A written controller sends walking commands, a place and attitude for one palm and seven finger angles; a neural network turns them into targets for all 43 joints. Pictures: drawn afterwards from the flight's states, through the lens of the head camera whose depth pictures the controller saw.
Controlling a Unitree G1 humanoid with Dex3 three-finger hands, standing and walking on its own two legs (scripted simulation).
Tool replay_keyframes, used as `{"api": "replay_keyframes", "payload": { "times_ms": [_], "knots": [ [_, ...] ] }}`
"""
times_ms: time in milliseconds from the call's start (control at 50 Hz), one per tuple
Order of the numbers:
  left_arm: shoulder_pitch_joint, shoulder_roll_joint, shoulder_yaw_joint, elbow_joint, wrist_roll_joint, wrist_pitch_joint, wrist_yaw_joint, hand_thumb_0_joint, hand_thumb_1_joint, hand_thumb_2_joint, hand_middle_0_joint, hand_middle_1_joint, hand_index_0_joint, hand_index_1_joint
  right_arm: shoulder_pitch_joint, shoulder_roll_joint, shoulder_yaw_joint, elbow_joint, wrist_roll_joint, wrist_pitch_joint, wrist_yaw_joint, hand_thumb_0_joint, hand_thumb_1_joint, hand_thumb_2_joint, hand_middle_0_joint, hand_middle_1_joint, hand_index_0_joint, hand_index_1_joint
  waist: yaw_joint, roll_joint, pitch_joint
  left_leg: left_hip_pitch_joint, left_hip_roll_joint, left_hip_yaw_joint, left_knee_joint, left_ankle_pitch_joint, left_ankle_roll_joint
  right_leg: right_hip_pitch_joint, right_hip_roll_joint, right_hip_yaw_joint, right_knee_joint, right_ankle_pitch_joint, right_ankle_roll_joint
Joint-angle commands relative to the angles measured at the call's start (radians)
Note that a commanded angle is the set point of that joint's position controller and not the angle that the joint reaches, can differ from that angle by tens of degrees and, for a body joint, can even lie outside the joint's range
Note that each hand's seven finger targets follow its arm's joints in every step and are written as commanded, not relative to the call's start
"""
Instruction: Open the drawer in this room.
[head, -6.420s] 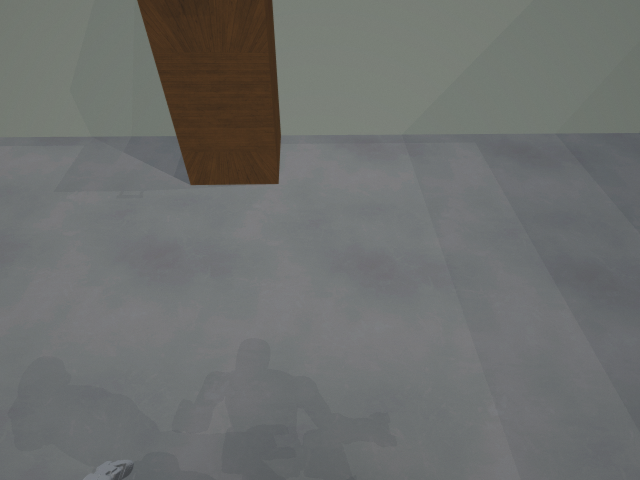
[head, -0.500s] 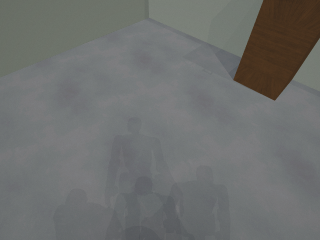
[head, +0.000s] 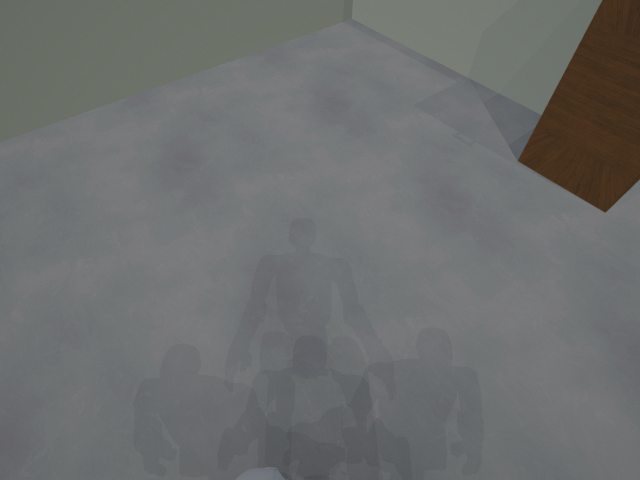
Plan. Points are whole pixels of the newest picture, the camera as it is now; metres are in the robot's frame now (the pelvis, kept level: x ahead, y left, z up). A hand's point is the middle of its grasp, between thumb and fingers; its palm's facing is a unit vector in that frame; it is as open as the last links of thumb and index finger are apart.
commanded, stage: stand and wait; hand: left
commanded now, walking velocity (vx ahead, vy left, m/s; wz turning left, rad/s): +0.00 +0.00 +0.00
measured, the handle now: out of the picture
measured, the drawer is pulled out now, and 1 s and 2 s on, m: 0.00 0.00 0.00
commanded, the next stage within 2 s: turn or walk to find it in 0.10 s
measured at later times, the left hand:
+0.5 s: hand out of the picture +0.03 +0.18 -0.15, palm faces +0.17 -0.94 -0.29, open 7.4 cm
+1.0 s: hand out of the picture -0.09 +0.22 -0.17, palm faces +0.40 -0.89 -0.22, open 7.4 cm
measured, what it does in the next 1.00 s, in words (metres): steps on the spot, turning left: right foot, then left foot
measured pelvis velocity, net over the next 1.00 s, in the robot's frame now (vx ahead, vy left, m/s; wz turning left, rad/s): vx -0.05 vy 0.01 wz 0.37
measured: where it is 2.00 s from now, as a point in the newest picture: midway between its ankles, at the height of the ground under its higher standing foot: outside the picture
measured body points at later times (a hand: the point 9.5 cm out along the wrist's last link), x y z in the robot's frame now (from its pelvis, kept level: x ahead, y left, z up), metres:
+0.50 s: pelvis -0.01 -0.02 +0.00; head +0.02 -0.05 +0.45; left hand +0.02 +0.23 -0.13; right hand +0.08 -0.26 -0.17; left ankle -0.01 +0.11 -0.70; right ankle -0.01 -0.13 -0.73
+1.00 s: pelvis -0.05 +0.01 +0.01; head -0.02 +0.05 +0.45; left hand -0.11 +0.27 -0.16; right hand +0.14 -0.19 -0.12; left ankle -0.07 +0.10 -0.73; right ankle -0.02 -0.14 -0.66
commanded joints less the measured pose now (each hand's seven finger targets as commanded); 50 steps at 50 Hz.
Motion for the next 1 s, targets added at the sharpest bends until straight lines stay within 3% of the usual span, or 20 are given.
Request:
{"api": "replay_keyframes", "payload": {
  "times_ms": [0,40,80,100,200,300,360,380,400,420,440,460,540,700,780,800,820,840,920,980],
  "knots": [
    [0.027,0.166,0.020,-0.036,0.004,-0.021,0.010,0.000,0.900,0.900,-0.200,-0.300,-0.200,-0.300,-0.004,-0.028,-0.005,-0.064,0.008,-0.023,-0.001,0.000,-0.900,-0.900,0.200,0.300,0.200,0.300,0.000,-0.153,-0.032,0.013,0.049,0.044,-0.121,0.003,-0.020,0.066,-0.255,0.141,-0.096,0.525,-0.126],
    [0.045,0.162,0.013,-0.024,-0.013,-0.016,0.005,0.000,0.900,0.900,-0.200,-0.300,-0.200,-0.300,0.052,-0.053,-0.004,-0.040,0.005,-0.035,-0.001,0.000,-0.900,-0.900,0.200,0.300,0.200,0.300,-0.019,-0.090,-0.083,0.204,0.041,0.041,-0.334,0.292,-0.012,0.012,-0.183,0.088,0.012,0.414,-0.048],
    [0.068,0.078,-0.008,-0.042,-0.027,-0.009,0.004,0.000,0.900,0.900,-0.200,-0.300,-0.200,-0.300,0.087,-0.175,-0.022,-0.036,-0.001,-0.051,-0.014,0.000,-0.900,-0.900,0.200,0.300,0.200,0.300,-0.018,0.234,-0.121,0.312,0.306,-0.301,-0.449,0.689,0.129,-0.144,-0.026,0.062,0.179,-0.090,0.052],
    [0.040,0.082,-0.010,-0.047,-0.022,-0.005,0.007,0.000,0.900,0.900,-0.200,-0.300,-0.200,-0.300,0.066,-0.190,-0.026,-0.028,-0.005,-0.044,-0.016,0.000,-0.900,-0.900,0.200,0.300,0.200,0.300,-0.026,0.215,-0.097,0.242,0.343,-0.301,-0.499,0.581,0.180,-0.123,-0.007,0.114,0.284,-0.270,0.042],
    [-0.002,0.074,-0.002,-0.045,-0.016,0.006,-0.006,0.000,0.900,0.900,-0.200,-0.300,-0.200,-0.300,-0.010,-0.181,-0.025,-0.050,-0.007,-0.043,-0.029,0.000,-0.900,-0.900,0.200,0.300,0.200,0.300,-0.018,0.140,-0.037,0.225,0.286,-0.282,-0.501,0.512,0.198,-0.220,-0.002,0.183,0.394,-0.202,0.039],
    [0.017,0.062,0.002,-0.068,-0.023,-0.003,-0.008,0.000,0.900,0.900,-0.200,-0.300,-0.200,-0.300,-0.007,-0.193,-0.041,-0.068,-0.007,-0.033,-0.022,0.000,-0.900,-0.900,0.200,0.300,0.200,0.300,-0.023,0.098,-0.112,0.255,0.237,-0.246,-0.461,0.550,0.179,-0.143,0.040,0.166,0.219,-0.132,0.044],
    [0.102,0.078,0.010,-0.059,-0.023,-0.014,-0.004,0.000,0.900,0.900,-0.200,-0.300,-0.200,-0.300,-0.042,-0.183,-0.046,-0.088,0.002,-0.027,-0.013,0.000,-0.900,-0.900,0.200,0.300,0.200,0.300,0.021,0.086,-0.144,0.170,0.176,-0.215,-0.378,0.475,0.122,0.035,0.050,0.147,-0.072,0.078,0.047],
    [0.119,0.114,0.017,-0.059,-0.016,-0.022,0.000,0.000,0.900,0.900,-0.200,-0.300,-0.200,-0.300,-0.041,-0.148,-0.044,-0.094,0.008,-0.026,-0.009,0.000,-0.900,-0.900,0.200,0.300,0.200,0.300,0.028,0.008,-0.141,0.074,0.117,-0.171,-0.308,0.352,0.071,0.132,-0.010,0.198,-0.185,0.151,0.037],
    [0.127,0.207,0.035,-0.068,-0.002,-0.029,0.007,0.000,0.900,0.900,-0.200,-0.300,-0.200,-0.300,-0.039,-0.083,-0.034,-0.115,0.014,-0.025,-0.002,0.000,-0.900,-0.900,0.200,0.300,0.200,0.300,0.034,-0.253,-0.122,-0.101,-0.004,-0.045,-0.131,0.095,0.003,0.207,-0.223,0.415,-0.250,0.203,-0.029],
    [0.116,0.251,0.040,-0.087,-0.004,-0.027,0.006,0.000,0.900,0.900,-0.200,-0.300,-0.200,-0.300,-0.090,-0.088,-0.036,-0.144,0.006,-0.017,-0.002,0.000,-0.900,-0.900,0.200,0.300,0.200,0.300,0.056,-0.325,-0.077,-0.144,-0.040,-0.032,0.078,-0.158,-0.016,0.101,-0.370,0.529,-0.276,0.312,-0.131],
    [0.090,0.224,0.032,-0.100,-0.008,-0.025,0.006,0.000,0.900,0.900,-0.200,-0.300,-0.200,-0.300,-0.102,-0.104,-0.042,-0.140,0.001,-0.006,0.002,0.000,-0.900,-0.900,0.200,0.300,0.200,0.300,0.042,-0.209,-0.049,-0.133,-0.019,-0.083,0.220,-0.139,-0.012,0.025,-0.352,0.461,-0.273,0.305,-0.160],
    [0.039,0.198,0.039,-0.109,-0.008,-0.027,0.013,0.000,0.900,0.900,-0.200,-0.300,-0.200,-0.300,-0.078,-0.102,-0.047,-0.126,-0.001,0.006,0.003,0.000,-0.900,-0.900,0.200,0.300,0.200,0.300,0.012,-0.264,-0.032,-0.157,0.002,-0.094,0.299,-0.109,-0.013,0.003,-0.321,0.421,-0.279,0.278,-0.146],
    [-0.002,0.154,0.016,-0.132,-0.010,-0.036,0.005,0.000,0.900,0.900,-0.200,-0.300,-0.200,-0.300,-0.028,-0.092,-0.040,-0.081,0.002,0.009,0.016,0.000,-0.900,-0.900,0.200,0.300,0.200,0.300,-0.019,-0.183,-0.017,-0.146,0.018,-0.040,0.365,0.017,-0.044,0.043,-0.215,0.226,-0.208,0.431,-0.108],
    [0.091,0.229,0.038,-0.099,0.001,-0.026,0.005,0.000,0.900,0.900,-0.200,-0.300,-0.200,-0.300,-0.136,-0.078,-0.015,-0.128,0.012,-0.005,0.017,0.000,-0.900,-0.900,0.200,0.300,0.200,0.300,0.051,-0.202,-0.078,-0.032,0.023,0.047,-0.017,-0.063,-0.047,0.173,-0.263,0.192,-0.130,0.600,-0.148],
    [0.044,0.231,0.044,-0.101,-0.012,-0.017,-0.001,0.000,0.900,0.900,-0.200,-0.300,-0.200,-0.300,-0.041,-0.109,-0.018,-0.112,0.010,-0.020,0.014,0.000,-0.900,-0.900,0.200,0.300,0.200,0.300,-0.006,-0.169,-0.126,0.181,0.024,0.068,-0.329,0.155,-0.026,0.095,-0.235,0.116,-0.004,0.505,-0.065],
    [0.045,0.206,0.039,-0.112,-0.021,-0.010,-0.004,0.000,0.900,0.900,-0.200,-0.300,-0.200,-0.300,0.000,-0.161,-0.030,-0.105,0.007,-0.029,0.014,0.000,-0.900,-0.900,0.200,0.300,0.200,0.300,-0.031,-0.035,-0.155,0.329,0.095,-0.020,-0.419,0.315,0.003,-0.032,-0.191,0.070,0.114,0.352,-0.012],
    [0.043,0.143,0.027,-0.146,-0.027,-0.005,-0.010,0.000,0.900,0.900,-0.200,-0.300,-0.200,-0.300,0.044,-0.260,-0.054,-0.108,-0.001,-0.036,0.009,0.000,-0.900,-0.900,0.200,0.300,0.200,0.300,-0.052,0.259,-0.169,0.452,0.338,-0.350,-0.452,0.647,0.120,-0.281,-0.058,0.028,0.307,-0.115,0.067],
    [-0.022,0.130,0.012,-0.170,-0.019,0.004,-0.005,0.000,0.900,0.900,-0.200,-0.300,-0.200,-0.300,0.087,-0.297,-0.062,-0.091,0.002,-0.025,0.001,0.000,-0.900,-0.900,0.200,0.300,0.200,0.300,-0.078,0.266,-0.152,0.389,0.424,-0.382,-0.477,0.768,0.219,-0.310,-0.022,0.110,0.457,-0.347,0.069],
    [-0.044,0.142,0.028,-0.131,-0.015,0.018,-0.015,0.000,0.900,0.900,-0.200,-0.300,-0.200,-0.300,-0.054,-0.204,-0.033,-0.122,-0.002,-0.028,-0.017,0.000,-0.900,-0.900,0.200,0.300,0.200,0.300,-0.021,0.167,-0.033,0.228,0.267,-0.234,-0.506,0.498,0.170,-0.316,-0.030,0.201,0.584,-0.123,0.065],
    [-0.008,0.133,0.028,-0.113,-0.015,0.017,-0.022,0.000,0.900,0.900,-0.200,-0.300,-0.200,-0.300,-0.053,-0.199,-0.033,-0.132,0.002,-0.036,-0.016,0.000,-0.900,-0.900,0.200,0.300,0.200,0.300,-0.008,0.110,-0.069,0.247,0.218,-0.194,-0.520,0.457,0.152,-0.295,-0.012,0.196,0.565,-0.054,0.076]
  ]
}}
